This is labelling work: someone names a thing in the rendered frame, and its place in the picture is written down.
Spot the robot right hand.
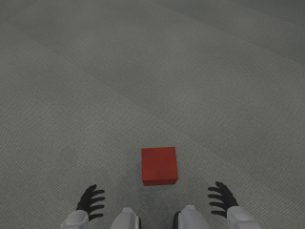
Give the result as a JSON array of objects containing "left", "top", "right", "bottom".
[{"left": 208, "top": 181, "right": 239, "bottom": 218}]

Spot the robot left hand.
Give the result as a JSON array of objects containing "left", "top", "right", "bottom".
[{"left": 76, "top": 184, "right": 106, "bottom": 221}]

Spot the right robot forearm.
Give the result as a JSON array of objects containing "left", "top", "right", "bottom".
[{"left": 227, "top": 206, "right": 262, "bottom": 229}]

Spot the robot shin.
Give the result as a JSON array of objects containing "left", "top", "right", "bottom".
[
  {"left": 178, "top": 205, "right": 195, "bottom": 229},
  {"left": 122, "top": 207, "right": 134, "bottom": 213}
]

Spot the left robot forearm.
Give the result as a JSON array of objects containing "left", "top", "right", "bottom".
[{"left": 60, "top": 210, "right": 90, "bottom": 229}]

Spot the robot left shin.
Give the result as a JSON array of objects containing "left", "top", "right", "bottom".
[{"left": 122, "top": 207, "right": 134, "bottom": 213}]

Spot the carton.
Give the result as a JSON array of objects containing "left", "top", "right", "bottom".
[{"left": 141, "top": 147, "right": 178, "bottom": 186}]

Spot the robot right shin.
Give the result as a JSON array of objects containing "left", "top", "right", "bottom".
[{"left": 178, "top": 205, "right": 195, "bottom": 229}]

